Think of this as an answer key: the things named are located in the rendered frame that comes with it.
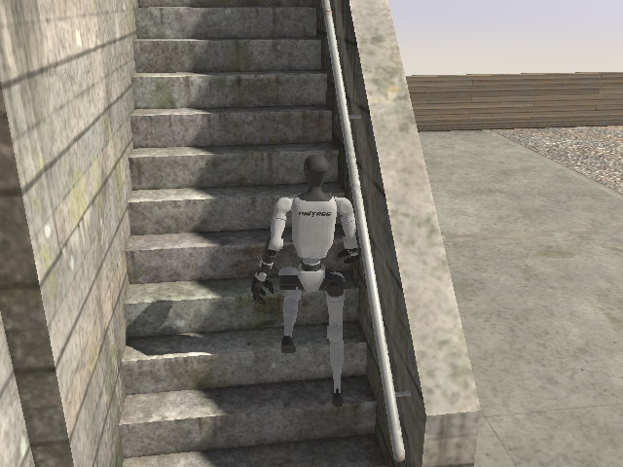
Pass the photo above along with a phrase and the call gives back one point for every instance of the stairs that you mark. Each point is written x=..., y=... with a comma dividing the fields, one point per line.
x=230, y=100

